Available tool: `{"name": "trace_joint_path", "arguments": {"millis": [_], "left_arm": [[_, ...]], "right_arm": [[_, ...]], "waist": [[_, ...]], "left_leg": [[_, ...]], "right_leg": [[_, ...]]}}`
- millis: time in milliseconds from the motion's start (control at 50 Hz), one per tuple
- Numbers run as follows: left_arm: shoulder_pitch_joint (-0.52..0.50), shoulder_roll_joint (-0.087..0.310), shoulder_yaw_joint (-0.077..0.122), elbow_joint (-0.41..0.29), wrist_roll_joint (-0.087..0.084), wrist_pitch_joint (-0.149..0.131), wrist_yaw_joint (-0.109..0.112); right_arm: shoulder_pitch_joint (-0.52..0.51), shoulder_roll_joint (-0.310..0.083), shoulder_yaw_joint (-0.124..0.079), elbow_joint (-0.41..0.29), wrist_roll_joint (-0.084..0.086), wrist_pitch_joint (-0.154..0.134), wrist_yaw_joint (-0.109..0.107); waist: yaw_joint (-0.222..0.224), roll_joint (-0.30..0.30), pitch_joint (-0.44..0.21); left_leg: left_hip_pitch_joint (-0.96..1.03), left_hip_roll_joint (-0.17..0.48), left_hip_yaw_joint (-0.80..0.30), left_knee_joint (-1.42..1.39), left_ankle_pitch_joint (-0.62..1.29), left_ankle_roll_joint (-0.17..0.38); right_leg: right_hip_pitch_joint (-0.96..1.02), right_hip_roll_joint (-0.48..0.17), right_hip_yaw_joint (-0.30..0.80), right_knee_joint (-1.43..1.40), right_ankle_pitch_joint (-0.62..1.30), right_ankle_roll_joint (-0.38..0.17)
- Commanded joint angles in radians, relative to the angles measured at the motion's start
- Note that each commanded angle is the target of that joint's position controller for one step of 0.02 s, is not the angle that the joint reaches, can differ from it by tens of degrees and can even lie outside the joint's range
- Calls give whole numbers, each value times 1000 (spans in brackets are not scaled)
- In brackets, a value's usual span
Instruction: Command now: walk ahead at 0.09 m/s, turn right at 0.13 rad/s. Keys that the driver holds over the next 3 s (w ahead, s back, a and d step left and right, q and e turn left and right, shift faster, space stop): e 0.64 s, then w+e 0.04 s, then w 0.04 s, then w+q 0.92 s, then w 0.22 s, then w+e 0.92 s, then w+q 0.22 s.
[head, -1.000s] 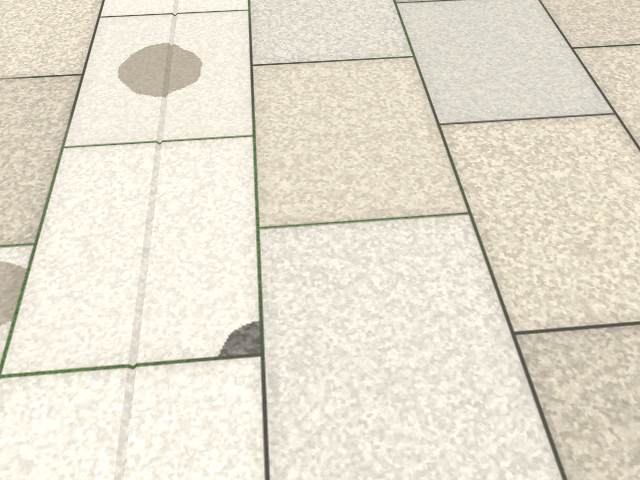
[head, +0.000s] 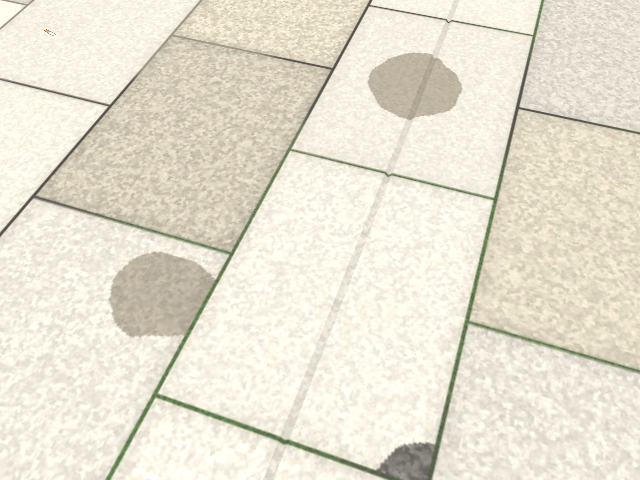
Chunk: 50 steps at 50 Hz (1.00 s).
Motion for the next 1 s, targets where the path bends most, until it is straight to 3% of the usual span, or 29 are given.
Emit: {"name": "trace_joint_path", "arguments": {"millis": [20,60,120,180,220,240,260,280,300,320,340,360,420,500,560,640,680,700,720,740,760,780,800,820,840,900,1000], "left_arm": [[-18,165,41,-62,7,5,9],[6,195,57,-70,-9,16,20],[-8,202,67,-94,-25,45,38],[14,190,71,-98,-31,67,54],[12,178,71,-109,-44,82,63],[29,152,64,-114,-48,86,65],[23,91,51,-143,-49,83,62],[27,126,66,-164,-38,68,59],[77,195,88,-137,-28,66,54],[128,205,99,-105,-31,77,53],[159,185,98,-82,-27,93,59],[164,167,94,-80,-24,105,60],[92,130,80,-133,-39,115,52],[8,106,62,-206,-37,117,35],[-12,97,53,-242,-35,119,17],[-9,118,65,-274,-39,129,0],[24,112,70,-271,-44,132,-9],[81,118,79,-246,-44,130,-8],[190,154,99,-204,-52,125,1],[279,244,114,-200,-46,112,17],[281,286,111,-221,-20,74,8],[267,215,90,-208,-17,46,1],[222,179,75,-198,-23,30,2],[172,159,67,-204,-27,21,4],[136,151,62,-204,-27,16,8],[167,140,62,-182,-5,-8,16],[213,137,65,-137,-2,-18,24]], "right_arm": [[106,-36,-10,-41,-1,-3,-22],[80,-54,-12,-48,4,3,-31],[8,-81,-18,-70,12,16,-29],[-8,-75,-18,-78,13,0,-19],[34,-81,-24,-68,14,-14,-11],[68,-125,-37,-69,6,-17,-13],[64,-214,-58,-81,-23,-12,-18],[-3,-221,-62,-104,-58,-14,-11],[-73,-157,-43,-140,-56,-25,-13],[-131,-122,-34,-157,-36,-32,-13],[-160,-111,-30,-169,-15,-35,-11],[-159,-103,-25,-169,-4,-35,-10],[-100,-108,-23,-156,-12,-21,-16],[-45,-156,-41,-147,-12,0,-27],[-62,-191,-56,-156,-6,5,-19],[-68,-213,-68,-153,16,0,0],[-77,-223,-75,-150,37,-3,6],[-65,-199,-69,-139,43,-3,8],[-43,-138,-49,-127,27,-6,15],[-82,-27,-6,-167,-22,-14,35],[-130,-90,-26,-207,3,-34,40],[-183,-167,-47,-201,34,-44,46],[-175,-181,-54,-192,41,-47,50],[-143,-171,-54,-156,28,-48,47],[-113,-169,-55,-139,20,-48,48],[-64,-132,-49,-99,30,-52,57],[-95,-96,-42,-112,35,-51,52]], "waist": [[-39,-132,-142],[-27,-130,-187],[-16,-145,-149],[-21,-149,-122],[-54,-137,-122],[-64,-96,-133],[-43,128,-117],[-18,275,-94],[13,183,-105],[41,116,-108],[47,81,-113],[38,76,-101],[-3,100,-81],[-51,123,-102],[-56,139,-107],[-49,164,-116],[-22,153,-133],[0,128,-144],[33,29,-181],[53,-268,-195],[85,-283,-170],[96,-187,-98],[62,-184,-37],[37,-146,-24],[15,-149,-8],[6,-103,-30],[26,-95,6]], "left_leg": [[37,10,37,-176,-27,-19],[56,5,26,-250,12,-16],[76,-3,16,-327,101,-4],[121,-19,21,-456,151,10],[232,-16,42,-639,242,35],[331,76,-12,-718,242,69],[373,293,-249,-804,207,176],[258,439,-421,-859,351,284],[238,416,-357,-838,435,295],[240,350,-247,-805,487,251],[264,304,-173,-783,510,219],[265,295,-127,-774,572,218],[300,265,-24,-779,623,240],[390,310,4,-774,638,267],[340,328,54,-769,630,271],[328,360,74,-724,641,253],[289,361,94,-694,425,209],[204,331,120,-641,285,175],[48,278,186,-495,112,121],[-262,162,269,-100,-214,33],[-469,75,125,54,-199,22],[-494,124,68,105,-97,41],[-511,141,57,87,24,62],[-484,163,44,69,121,63],[-452,170,38,41,206,56],[-422,156,26,42,369,44],[-456,85,-56,-132,499,25]], "right_leg": [[108,-223,265,-139,267,-189],[132,-243,313,-149,115,-200],[67,-239,376,-204,-211,-180],[48,-218,404,-188,-243,-152],[12,-175,398,-134,-254,-106],[-63,-132,365,-54,-324,-57],[-229,-10,207,190,-438,3],[-281,43,114,422,-546,38],[-248,2,152,588,-502,60],[-244,2,141,664,-442,78],[-257,-4,129,734,-390,99],[-273,-13,124,800,-360,120],[-300,-42,67,777,-293,163],[-278,-94,28,604,-295,185],[-163,-113,-26,477,-322,161],[-49,-97,-76,310,-326,100],[62,-75,-111,150,-254,44],[194,-41,-121,61,-234,10],[404,-61,-52,18,-234,-29],[590,-341,338,-41,-192,-118],[509,-506,630,-173,-378,-293],[468,-467,550,-215,-461,-273],[425,-420,458,-227,-496,-223],[397,-370,377,-234,-444,-180],[369,-337,298,-254,-349,-155],[385,-294,140,-268,-66,-116],[415,-291,-2,-290,64,-87]]}}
